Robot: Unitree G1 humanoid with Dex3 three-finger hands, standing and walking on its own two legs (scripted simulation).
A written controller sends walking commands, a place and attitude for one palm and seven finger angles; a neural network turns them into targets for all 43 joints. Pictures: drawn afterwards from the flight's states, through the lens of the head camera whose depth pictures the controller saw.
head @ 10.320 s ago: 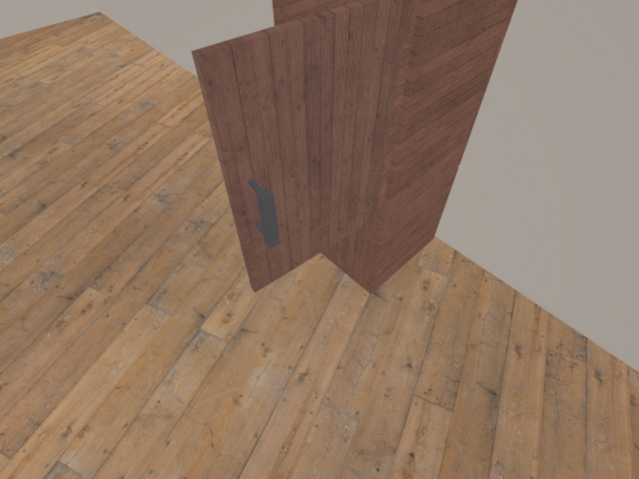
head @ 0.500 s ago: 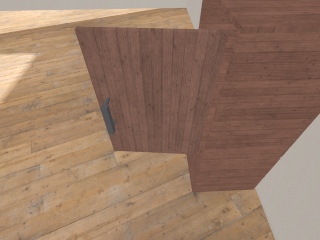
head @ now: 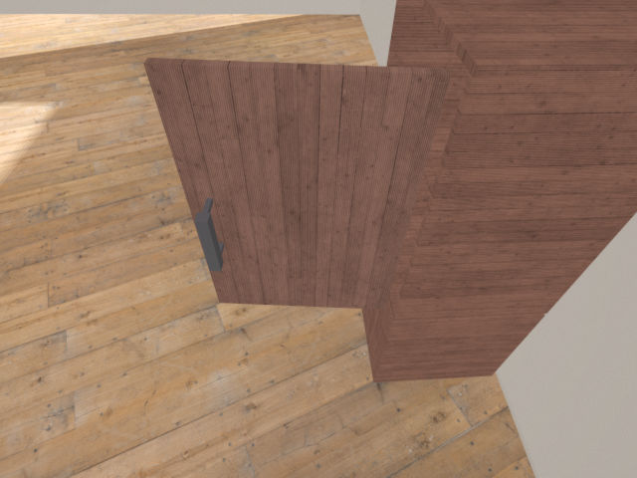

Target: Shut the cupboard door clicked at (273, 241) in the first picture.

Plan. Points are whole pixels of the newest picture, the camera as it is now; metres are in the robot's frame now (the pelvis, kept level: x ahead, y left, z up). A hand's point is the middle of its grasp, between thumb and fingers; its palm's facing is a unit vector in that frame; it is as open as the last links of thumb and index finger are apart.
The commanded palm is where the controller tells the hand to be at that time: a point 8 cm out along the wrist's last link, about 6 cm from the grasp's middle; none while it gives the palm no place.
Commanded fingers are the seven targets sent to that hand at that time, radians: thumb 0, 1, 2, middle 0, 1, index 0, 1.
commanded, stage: look again from close up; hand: left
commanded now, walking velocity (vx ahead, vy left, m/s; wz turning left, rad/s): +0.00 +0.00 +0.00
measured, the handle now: (212, 235) +0.53 +0.23 -0.06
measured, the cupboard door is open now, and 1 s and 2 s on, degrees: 84 84 84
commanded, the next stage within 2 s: shuffle to correct the standing spot in 0.42 s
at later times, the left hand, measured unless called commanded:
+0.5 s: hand out of the picture +0.01 +0.17 -0.18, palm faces +0.00 -0.98 -0.18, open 7.4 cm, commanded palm none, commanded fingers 0.00 0.90 0.90 -0.20 -0.30 -0.20 -0.30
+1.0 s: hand out of the picture +0.04 +0.19 -0.18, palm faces +0.04 -0.98 -0.19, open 7.4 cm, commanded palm none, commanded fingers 0.00 0.90 0.90 -0.20 -0.30 -0.20 -0.30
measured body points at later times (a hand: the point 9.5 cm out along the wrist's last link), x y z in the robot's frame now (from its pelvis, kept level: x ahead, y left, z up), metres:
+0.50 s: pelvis +0.02 +0.01 +0.00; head +0.03 +0.01 +0.45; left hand +0.01 +0.22 -0.16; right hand +0.03 -0.22 -0.16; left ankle +0.03 +0.09 -0.74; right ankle +0.00 -0.13 -0.74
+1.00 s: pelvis +0.07 +0.02 +0.00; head +0.09 +0.03 +0.45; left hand +0.04 +0.24 -0.17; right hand +0.07 -0.20 -0.16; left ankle +0.03 +0.09 -0.74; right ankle +0.00 -0.13 -0.73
